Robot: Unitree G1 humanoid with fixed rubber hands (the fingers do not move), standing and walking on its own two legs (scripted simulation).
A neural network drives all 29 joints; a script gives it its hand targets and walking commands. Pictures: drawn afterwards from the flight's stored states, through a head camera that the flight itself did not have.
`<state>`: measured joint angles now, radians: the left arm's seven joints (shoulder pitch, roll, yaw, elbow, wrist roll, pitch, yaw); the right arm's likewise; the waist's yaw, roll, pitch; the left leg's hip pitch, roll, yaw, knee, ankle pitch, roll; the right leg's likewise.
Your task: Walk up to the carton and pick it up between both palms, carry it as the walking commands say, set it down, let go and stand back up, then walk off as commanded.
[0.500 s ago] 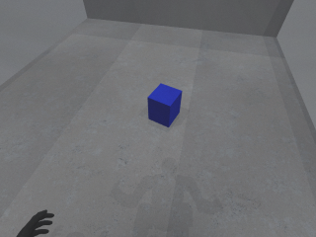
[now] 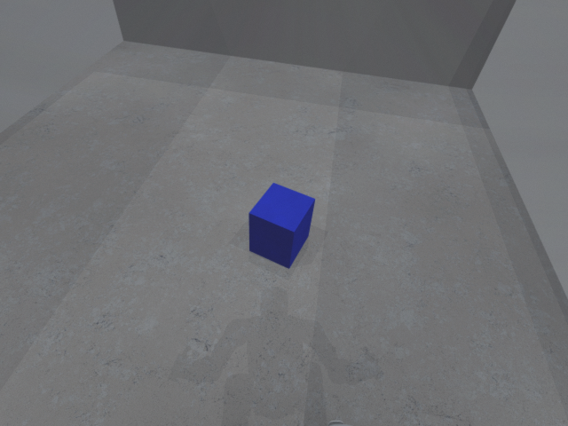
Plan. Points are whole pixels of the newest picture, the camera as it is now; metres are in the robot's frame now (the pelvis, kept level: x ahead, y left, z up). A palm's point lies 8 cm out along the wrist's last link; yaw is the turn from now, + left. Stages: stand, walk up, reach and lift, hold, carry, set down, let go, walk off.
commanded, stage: walk up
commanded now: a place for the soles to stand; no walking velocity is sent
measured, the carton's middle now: (281, 225) +1.03 -0.06 -0.65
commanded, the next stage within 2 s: none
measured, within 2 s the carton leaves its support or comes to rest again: neither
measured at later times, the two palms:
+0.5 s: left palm (53, 377) +0.24 +0.34 -0.09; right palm (468, 316) +0.33 -0.34 -0.08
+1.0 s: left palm (101, 267) +0.42 +0.32 -0.07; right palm (443, 254) +0.48 -0.36 -0.09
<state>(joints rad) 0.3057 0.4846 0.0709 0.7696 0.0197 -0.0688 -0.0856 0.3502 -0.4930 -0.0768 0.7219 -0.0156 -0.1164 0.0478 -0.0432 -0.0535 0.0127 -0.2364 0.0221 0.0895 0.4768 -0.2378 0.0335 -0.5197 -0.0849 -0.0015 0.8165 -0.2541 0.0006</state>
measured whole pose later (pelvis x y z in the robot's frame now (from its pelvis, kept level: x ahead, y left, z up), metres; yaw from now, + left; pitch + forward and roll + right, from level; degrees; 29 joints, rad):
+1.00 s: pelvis +0.37 -0.03 -0.01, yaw +2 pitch -1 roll +0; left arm 0.35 0.50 0.08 0.73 0.01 -0.10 -0.04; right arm 0.29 -0.47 -0.06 0.77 -0.01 -0.07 0.06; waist 0.03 0.04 0.04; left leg -0.48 0.07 0.02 0.84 -0.37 0.02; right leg -0.28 -0.04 -0.08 0.59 -0.29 -0.02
